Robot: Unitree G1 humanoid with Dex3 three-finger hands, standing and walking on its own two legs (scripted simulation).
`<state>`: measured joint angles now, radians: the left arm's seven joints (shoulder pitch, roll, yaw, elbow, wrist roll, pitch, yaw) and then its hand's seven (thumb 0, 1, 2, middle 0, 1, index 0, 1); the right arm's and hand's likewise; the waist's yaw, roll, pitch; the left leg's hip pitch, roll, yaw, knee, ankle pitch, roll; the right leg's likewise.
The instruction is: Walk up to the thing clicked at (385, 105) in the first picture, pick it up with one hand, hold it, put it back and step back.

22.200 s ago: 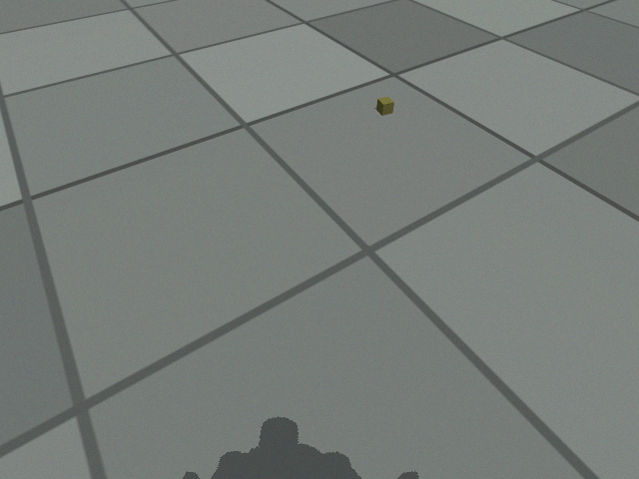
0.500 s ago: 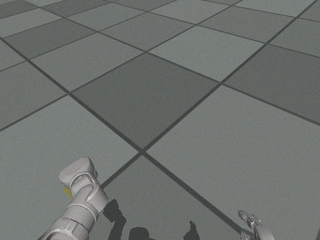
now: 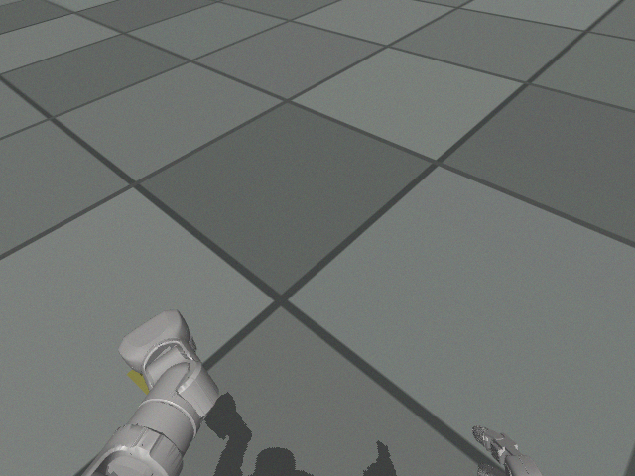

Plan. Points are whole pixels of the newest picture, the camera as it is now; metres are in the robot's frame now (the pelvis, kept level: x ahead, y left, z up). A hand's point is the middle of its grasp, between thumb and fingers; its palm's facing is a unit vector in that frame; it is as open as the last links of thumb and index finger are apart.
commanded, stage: crouch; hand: left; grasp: from above
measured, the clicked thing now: (171, 379) +0.30 +0.25 -0.08
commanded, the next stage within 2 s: lower in 1.84 s
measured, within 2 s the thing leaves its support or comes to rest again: neither
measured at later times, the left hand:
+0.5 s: hand (210, 400) +0.32 +0.23 -0.23, palm faces -0.32 -0.23 -0.92, open 8.3 cm
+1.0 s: hand (241, 419) +0.36 +0.23 -0.44, palm faces -0.31 -0.28 -0.91, open 7.4 cm
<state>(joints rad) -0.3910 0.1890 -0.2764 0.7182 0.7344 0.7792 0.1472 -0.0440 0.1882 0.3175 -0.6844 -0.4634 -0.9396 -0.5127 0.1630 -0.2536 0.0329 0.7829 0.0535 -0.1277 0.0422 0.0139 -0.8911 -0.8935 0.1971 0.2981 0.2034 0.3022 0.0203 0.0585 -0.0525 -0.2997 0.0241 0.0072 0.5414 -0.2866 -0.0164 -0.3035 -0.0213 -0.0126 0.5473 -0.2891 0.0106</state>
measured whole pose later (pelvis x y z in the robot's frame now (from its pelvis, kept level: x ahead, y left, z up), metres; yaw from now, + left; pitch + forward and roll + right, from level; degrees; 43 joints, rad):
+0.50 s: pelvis -0.04 +0.00 -0.11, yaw -1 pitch +23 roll -2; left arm -0.74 0.23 -0.03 1.32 0.75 0.50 0.56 -0.05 0.20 0.31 -0.69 -0.45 -0.88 -0.45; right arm 0.21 -0.27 -0.04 0.84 -0.04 -0.18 0.10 0.01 -0.88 -0.89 0.20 0.30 0.20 0.30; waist -0.10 -0.01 -0.15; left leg -1.14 0.05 -0.02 1.25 -0.52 -0.02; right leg -1.13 0.00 -0.01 1.21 -0.49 0.01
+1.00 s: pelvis -0.09 +0.01 -0.31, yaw -4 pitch +36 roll -4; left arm -1.01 0.44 0.13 1.53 0.79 0.36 0.54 -0.05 0.19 0.31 -0.71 -0.41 -1.05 -0.45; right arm 0.15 -0.23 0.01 0.89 -0.11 -0.21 0.15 0.01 -0.89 -0.89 0.20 0.30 0.20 0.30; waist -0.21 0.05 -0.20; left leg -1.97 0.05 -0.08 1.98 -0.65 -0.02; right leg -1.94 0.01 -0.04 1.92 -0.62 0.01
